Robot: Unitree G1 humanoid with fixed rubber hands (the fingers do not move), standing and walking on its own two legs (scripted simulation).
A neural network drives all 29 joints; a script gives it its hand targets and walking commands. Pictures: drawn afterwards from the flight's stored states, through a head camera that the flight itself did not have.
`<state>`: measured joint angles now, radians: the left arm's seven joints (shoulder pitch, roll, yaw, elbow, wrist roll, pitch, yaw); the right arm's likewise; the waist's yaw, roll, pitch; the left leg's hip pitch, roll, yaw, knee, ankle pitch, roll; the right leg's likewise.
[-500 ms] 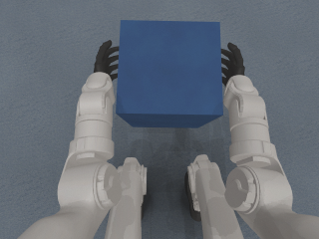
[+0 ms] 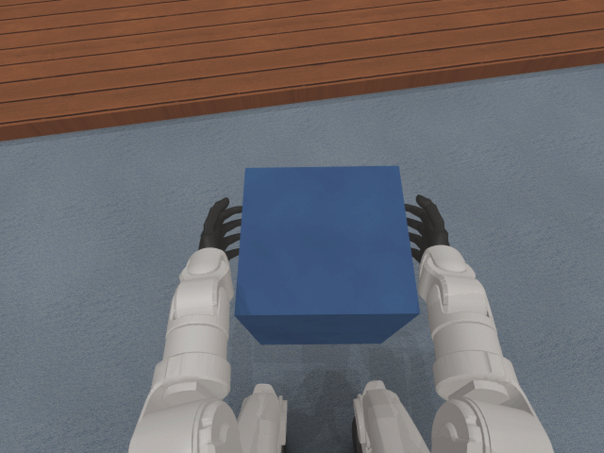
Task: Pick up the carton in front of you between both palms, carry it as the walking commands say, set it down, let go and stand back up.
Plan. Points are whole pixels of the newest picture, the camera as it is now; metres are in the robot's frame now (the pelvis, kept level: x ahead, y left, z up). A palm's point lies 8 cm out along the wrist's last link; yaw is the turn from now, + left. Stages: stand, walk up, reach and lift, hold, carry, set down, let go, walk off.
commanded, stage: reach and lift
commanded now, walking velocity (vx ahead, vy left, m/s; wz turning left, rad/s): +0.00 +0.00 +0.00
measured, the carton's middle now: (321, 266) +0.40 -0.01 -0.10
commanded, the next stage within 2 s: hold in 1.54 s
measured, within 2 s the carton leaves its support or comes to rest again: neither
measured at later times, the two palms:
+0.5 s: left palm (172, 242) +0.34 +0.15 +0.12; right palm (482, 229) +0.34 -0.15 +0.12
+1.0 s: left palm (160, 238) +0.33 +0.15 +0.15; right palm (497, 223) +0.34 -0.15 +0.15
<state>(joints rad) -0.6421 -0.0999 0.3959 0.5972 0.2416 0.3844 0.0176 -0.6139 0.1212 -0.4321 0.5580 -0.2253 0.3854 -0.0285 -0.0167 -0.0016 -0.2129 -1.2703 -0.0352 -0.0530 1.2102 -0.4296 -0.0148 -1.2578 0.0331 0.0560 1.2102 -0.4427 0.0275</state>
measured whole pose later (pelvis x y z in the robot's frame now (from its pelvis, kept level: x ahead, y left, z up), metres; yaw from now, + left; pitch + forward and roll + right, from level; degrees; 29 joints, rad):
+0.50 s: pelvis +0.04 -0.01 +0.11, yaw +0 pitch +4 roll +0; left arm -0.28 -0.16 0.28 0.40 0.24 0.51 0.01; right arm -0.28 0.16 -0.28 0.40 -0.23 0.51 -0.01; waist 0.00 0.00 -0.09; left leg -0.38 -0.02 -0.06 0.58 -0.26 -0.01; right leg -0.37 0.02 0.06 0.58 -0.28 0.01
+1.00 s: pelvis +0.03 +0.00 +0.12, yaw +0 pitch -5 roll +0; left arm -0.34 -0.17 0.32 0.37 0.31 0.61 -0.02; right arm -0.34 0.17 -0.33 0.37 -0.31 0.61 0.03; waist 0.00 -0.01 0.04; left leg -0.17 -0.01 -0.06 0.45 -0.20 -0.01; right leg -0.16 0.01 0.06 0.46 -0.22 0.01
